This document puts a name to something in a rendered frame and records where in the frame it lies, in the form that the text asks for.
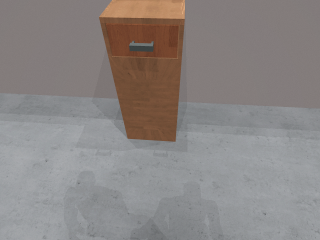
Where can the handle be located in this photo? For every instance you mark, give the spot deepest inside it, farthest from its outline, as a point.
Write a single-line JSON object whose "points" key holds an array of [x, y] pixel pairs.
{"points": [[141, 47]]}

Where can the cabinet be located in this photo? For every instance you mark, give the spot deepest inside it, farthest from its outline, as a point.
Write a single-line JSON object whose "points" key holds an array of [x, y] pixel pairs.
{"points": [[147, 87]]}

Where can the drawer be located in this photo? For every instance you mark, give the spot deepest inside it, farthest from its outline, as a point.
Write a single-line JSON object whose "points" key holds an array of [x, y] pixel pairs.
{"points": [[164, 36]]}

